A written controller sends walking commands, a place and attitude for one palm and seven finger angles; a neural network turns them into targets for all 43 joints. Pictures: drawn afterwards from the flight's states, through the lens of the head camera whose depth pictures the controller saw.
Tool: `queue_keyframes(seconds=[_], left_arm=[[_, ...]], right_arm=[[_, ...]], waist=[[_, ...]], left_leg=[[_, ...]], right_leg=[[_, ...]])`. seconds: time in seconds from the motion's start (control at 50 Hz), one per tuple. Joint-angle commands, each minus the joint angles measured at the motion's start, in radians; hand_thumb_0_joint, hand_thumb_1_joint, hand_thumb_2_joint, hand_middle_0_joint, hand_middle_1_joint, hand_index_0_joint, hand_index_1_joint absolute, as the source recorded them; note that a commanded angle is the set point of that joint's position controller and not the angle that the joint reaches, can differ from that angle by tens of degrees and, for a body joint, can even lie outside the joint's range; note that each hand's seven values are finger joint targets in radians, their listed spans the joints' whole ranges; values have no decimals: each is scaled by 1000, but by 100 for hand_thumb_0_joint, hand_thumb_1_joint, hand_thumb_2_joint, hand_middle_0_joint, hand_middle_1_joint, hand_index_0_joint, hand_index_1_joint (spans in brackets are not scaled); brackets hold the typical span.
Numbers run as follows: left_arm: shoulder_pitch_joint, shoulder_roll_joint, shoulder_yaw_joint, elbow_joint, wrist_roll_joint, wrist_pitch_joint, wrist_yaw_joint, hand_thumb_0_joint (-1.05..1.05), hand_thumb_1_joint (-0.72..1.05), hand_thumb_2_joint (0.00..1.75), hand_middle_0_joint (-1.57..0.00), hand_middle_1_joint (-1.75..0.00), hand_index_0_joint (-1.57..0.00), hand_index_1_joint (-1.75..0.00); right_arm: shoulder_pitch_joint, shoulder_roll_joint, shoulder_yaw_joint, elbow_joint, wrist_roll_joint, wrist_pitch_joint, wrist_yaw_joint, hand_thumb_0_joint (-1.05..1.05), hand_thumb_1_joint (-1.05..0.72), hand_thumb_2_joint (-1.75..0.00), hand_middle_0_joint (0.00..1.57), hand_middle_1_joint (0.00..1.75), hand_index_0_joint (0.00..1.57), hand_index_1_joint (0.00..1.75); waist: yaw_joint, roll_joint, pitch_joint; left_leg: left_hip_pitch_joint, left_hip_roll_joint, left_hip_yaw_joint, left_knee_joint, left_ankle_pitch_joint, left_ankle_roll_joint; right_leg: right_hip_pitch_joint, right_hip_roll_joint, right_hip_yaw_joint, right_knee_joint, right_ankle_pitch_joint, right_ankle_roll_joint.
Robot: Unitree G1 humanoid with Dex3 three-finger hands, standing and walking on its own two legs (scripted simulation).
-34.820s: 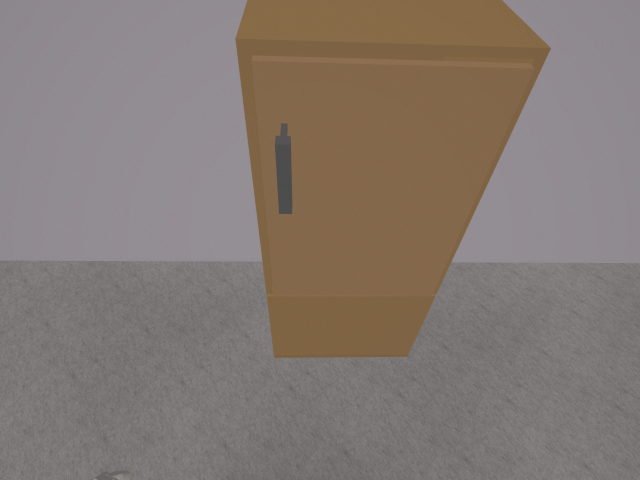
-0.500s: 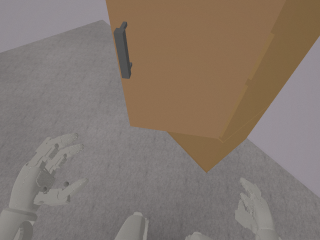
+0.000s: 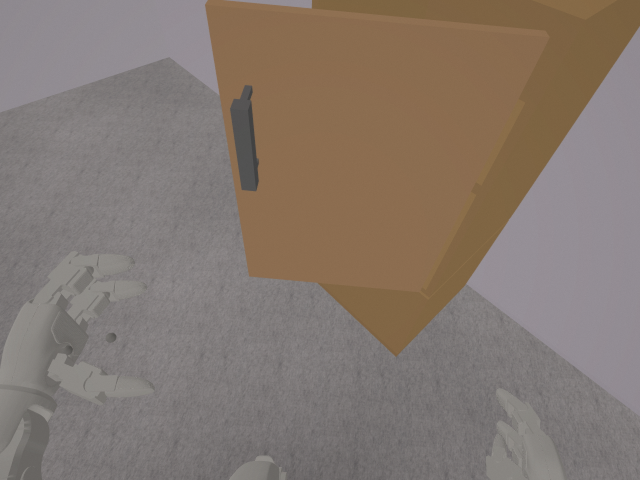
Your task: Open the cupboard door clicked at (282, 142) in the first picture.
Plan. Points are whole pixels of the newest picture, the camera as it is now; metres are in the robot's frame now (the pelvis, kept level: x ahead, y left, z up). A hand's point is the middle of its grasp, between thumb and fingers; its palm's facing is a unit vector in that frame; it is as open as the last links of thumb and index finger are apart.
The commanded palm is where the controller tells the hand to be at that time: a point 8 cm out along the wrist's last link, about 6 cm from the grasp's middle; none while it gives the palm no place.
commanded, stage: raise the hand with hooked fingers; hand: left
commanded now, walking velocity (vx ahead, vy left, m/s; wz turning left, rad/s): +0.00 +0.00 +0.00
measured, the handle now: (248, 140) +0.55 +0.15 +0.11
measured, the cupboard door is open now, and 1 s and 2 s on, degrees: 42 42 42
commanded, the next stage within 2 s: move the hooked fingers beside the handle in 0.92 s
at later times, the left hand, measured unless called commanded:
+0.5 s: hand (60, 270) +0.29 +0.30 +0.13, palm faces +0.03 -1.00 -0.05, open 14.0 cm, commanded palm +0.26 +0.33 +0.13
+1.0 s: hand (96, 274) +0.29 +0.26 +0.13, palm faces +0.03 -1.00 -0.04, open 14.0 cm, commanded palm +0.26 +0.30 +0.13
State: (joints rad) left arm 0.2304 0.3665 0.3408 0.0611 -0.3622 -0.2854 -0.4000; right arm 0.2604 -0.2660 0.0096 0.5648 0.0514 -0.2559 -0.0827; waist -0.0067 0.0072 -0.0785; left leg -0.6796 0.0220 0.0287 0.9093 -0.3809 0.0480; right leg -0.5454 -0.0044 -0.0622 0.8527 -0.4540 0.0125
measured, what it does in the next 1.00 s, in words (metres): stands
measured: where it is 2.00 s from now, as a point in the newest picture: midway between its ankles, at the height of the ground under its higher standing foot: outside the picture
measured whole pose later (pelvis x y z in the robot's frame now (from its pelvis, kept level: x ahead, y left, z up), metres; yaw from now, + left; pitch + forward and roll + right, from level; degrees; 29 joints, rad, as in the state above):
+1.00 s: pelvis +0.00 -0.02 +0.02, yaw +1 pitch +5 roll -1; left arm -0.06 0.44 0.44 0.38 -0.36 -0.14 -0.51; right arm 0.27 -0.28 0.04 0.59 0.07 -0.20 -0.10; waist 0.00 0.04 -0.06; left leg -0.51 0.02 0.02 0.73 -0.31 0.02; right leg -0.39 0.00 -0.07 0.70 -0.39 -0.01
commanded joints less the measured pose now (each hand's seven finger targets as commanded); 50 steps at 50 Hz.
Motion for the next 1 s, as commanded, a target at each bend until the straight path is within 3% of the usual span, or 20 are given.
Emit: queue_keyframes(seconds=[0.0,0.06,0.1,0.18,0.24,0.26,0.36,0.4,0.44,0.52,0.56,0.64,0.66,0.7,0.74,0.76,0.84,0.86,0.88,0.98], left_arm=[[-162,196,114,-120,-28,-3,20,0,-50,30,-30,-120,-30,-120],[-208,196,86,7,-18,103,-25,0,-50,30,-30,-120,-30,-120],[-291,213,74,-26,-11,134,-48,0,-50,30,-30,-120,-30,-120],[-430,298,135,-142,-11,98,-44,0,-50,30,-30,-120,-30,-120],[-460,329,184,-123,-19,52,-31,0,-50,30,-30,-120,-30,-120],[-480,359,204,-94,-17,48,-28,0,-50,30,-30,-120,-30,-120],[-524,339,174,107,-9,128,-80,0,-50,30,-30,-120,-30,-120],[-561,343,152,120,-4,158,-105,0,-50,30,-30,-120,-30,-120],[-528,317,130,122,-7,172,-122,0,-50,30,-30,-120,-30,-120],[-497,348,178,58,-29,131,-122,0,-50,30,-30,-120,-30,-120],[-505,394,225,46,-33,101,-101,0,-50,30,-30,-120,-30,-120],[-517,370,222,40,-30,74,-77,0,-50,30,-30,-120,-30,-120],[-537,396,231,22,-19,69,-67,0,-50,30,-30,-120,-30,-120],[-521,360,199,36,-10,75,-69,0,-50,30,-30,-120,-30,-120],[-510,350,186,35,-9,80,-75,0,-50,30,-30,-120,-30,-120],[-504,355,185,49,-10,85,-79,0,-50,30,-30,-120,-30,-120],[-508,347,187,87,-26,95,-97,0,-50,30,-30,-120,-30,-120],[-512,361,197,105,-31,96,-97,0,-50,30,-30,-120,-30,-120],[-514,335,178,115,-31,95,-103,0,-50,30,-30,-120,-30,-120],[-526,353,187,107,-23,78,-99,0,-50,30,-30,-120,-30,-120]], right_arm=[[-44,-143,-36,-140,12,-36,-8,0,-90,-90,20,30,20,30],[-40,-157,-32,-156,19,-21,-17,0,-90,-90,20,30,20,30],[-44,-158,-29,-168,23,-16,-21,0,-90,-90,20,30,20,30],[-49,-149,-21,-173,11,-22,-24,0,-90,-90,20,30,20,30],[-48,-146,-15,-153,4,-25,-26,0,-90,-90,20,30,20,30],[-48,-151,-14,-141,2,-22,-27,0,-90,-90,20,30,20,30],[-49,-156,-11,-126,17,-5,-40,0,-90,-90,20,30,20,30],[-50,-160,-11,-135,22,-3,-41,0,-90,-90,20,30,20,30],[-49,-159,-15,-146,22,-5,-38,0,-90,-90,20,30,20,30],[-44,-162,-25,-152,14,-11,-23,0,-90,-90,20,30,20,30],[-41,-162,-25,-140,8,-12,-20,0,-90,-90,20,30,20,30],[-40,-154,-27,-135,11,-9,-20,0,-90,-90,20,30,20,30],[-35,-156,-28,-128,9,-9,-21,0,-90,-90,20,30,20,30],[-35,-150,-26,-133,12,-7,-22,0,-90,-90,20,30,20,30],[-37,-151,-29,-131,14,-8,-24,0,-90,-90,20,30,20,30],[-29,-156,-30,-126,13,-7,-26,0,-90,-90,20,30,20,30],[-40,-156,-28,-126,18,-5,-32,0,-90,-90,20,30,20,30],[-34,-160,-29,-117,17,-3,-33,0,-90,-90,20,30,20,30],[-38,-157,-27,-119,20,-2,-33,0,-90,-90,20,30,20,30],[-40,-150,-27,-120,17,-2,-32,0,-90,-90,20,30,20,30]], waist=[[14,145,-141],[11,89,-82],[3,86,-121],[11,116,-232],[13,126,-227],[17,100,-207],[12,121,-135],[8,136,-153],[8,106,-173],[18,65,-226],[26,71,-206],[20,131,-190],[23,125,-200],[14,158,-197],[11,148,-197],[8,99,-194],[5,81,-171],[4,38,-161],[0,45,-161],[9,81,-191]], left_leg=[[296,13,-121,-238,111,-39],[270,8,-123,-266,61,-36],[308,7,-121,-268,90,-32],[428,7,-128,-267,202,-37],[456,13,-143,-282,203,-45],[437,9,-142,-286,191,-44],[397,-2,-128,-316,111,-38],[412,-2,-126,-319,130,-36],[423,-3,-123,-310,165,-31],[442,-8,-104,-284,259,-25],[430,-9,-97,-283,258,-26],[431,-9,-87,-292,238,-28],[432,-9,-83,-288,243,-26],[436,-10,-78,-292,233,-23],[437,-10,-75,-288,235,-20],[428,-9,-73,-282,243,-16],[409,-15,-68,-282,223,-14],[396,-16,-64,-275,225,-12],[399,-18,-58,-276,228,-11],[406,-22,-46,-263,254,-9]], right_leg=[[-45,43,-36,-132,140,-37],[-34,43,-31,-169,136,-37],[-20,42,-30,-180,152,-34],[22,49,-25,-188,200,-42],[19,48,-26,-192,192,-43],[38,49,-24,-203,192,-47],[44,38,-17,-240,168,-45],[48,35,-19,-245,179,-43],[52,35,-21,-247,202,-42],[85,41,-16,-247,267,-41],[93,42,-11,-250,267,-46],[75,38,-11,-247,247,-41],[98,37,-5,-249,253,-44],[88,36,-3,-255,247,-40],[90,34,-2,-259,255,-38],[105,35,2,-263,269,-39],[88,34,4,-271,267,-32],[102,34,12,-278,273,-33],[95,35,12,-278,281,-29],[112,28,27,-272,314,-27]])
